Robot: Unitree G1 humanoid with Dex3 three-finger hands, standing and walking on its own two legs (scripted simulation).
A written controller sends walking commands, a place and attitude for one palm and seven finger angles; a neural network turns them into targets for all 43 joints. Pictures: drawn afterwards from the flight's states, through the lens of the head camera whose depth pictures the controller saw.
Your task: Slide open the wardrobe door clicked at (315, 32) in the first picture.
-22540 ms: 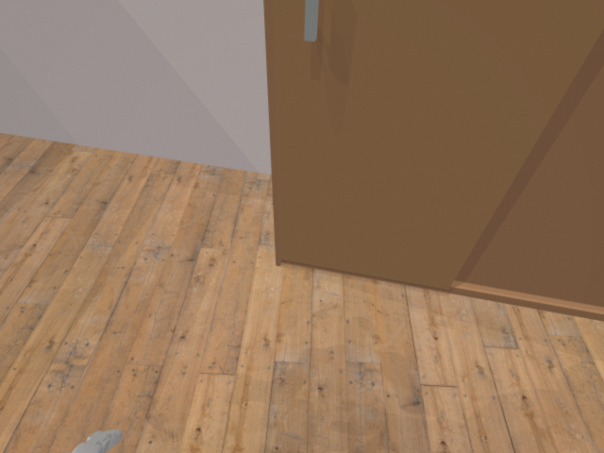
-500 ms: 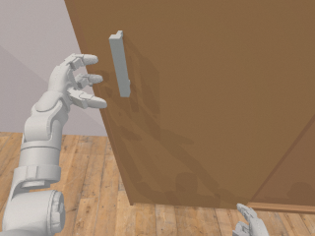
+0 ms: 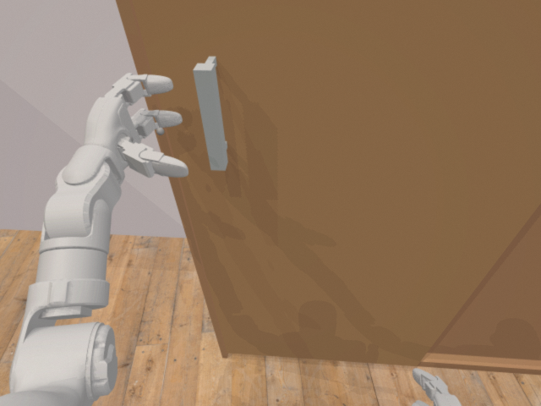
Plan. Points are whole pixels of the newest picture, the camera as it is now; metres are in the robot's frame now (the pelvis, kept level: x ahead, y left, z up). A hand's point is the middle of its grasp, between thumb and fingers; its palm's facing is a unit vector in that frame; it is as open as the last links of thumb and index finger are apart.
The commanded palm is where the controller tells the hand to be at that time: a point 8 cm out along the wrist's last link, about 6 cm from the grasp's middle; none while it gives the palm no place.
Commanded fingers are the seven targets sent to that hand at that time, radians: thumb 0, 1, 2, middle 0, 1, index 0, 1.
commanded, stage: feel for the door with the fingertips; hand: left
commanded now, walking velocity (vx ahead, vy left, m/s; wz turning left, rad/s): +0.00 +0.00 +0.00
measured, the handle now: (215, 115) +0.46 +0.11 +0.24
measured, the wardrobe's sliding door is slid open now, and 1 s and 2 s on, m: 0.00 0.00 0.00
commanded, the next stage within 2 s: slide the fingers in behind the handle in 0.64 s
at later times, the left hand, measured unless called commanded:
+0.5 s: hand (185, 133) +0.40 +0.14 +0.24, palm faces +0.01 -1.00 -0.03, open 14.0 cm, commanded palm +0.38 +0.19 +0.24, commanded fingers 0.00 -0.50 0.30 -0.30 -1.20 -0.30 -1.20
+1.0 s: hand (181, 131) +0.41 +0.15 +0.24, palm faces +0.03 -1.00 +0.00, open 13.9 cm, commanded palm +0.38 +0.20 +0.24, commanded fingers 0.00 -0.50 0.30 -0.30 -1.20 -0.30 -1.20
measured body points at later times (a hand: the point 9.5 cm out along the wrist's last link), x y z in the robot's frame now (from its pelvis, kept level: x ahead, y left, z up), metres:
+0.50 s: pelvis +0.00 +0.00 +0.00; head -0.02 -0.02 +0.45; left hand +0.40 +0.20 +0.25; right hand +0.17 -0.23 -0.10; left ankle +0.02 +0.12 -0.74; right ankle -0.05 -0.10 -0.74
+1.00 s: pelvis -0.01 -0.01 +0.00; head -0.03 -0.02 +0.45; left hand +0.40 +0.20 +0.24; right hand +0.13 -0.26 -0.10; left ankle +0.02 +0.12 -0.74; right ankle -0.05 -0.10 -0.74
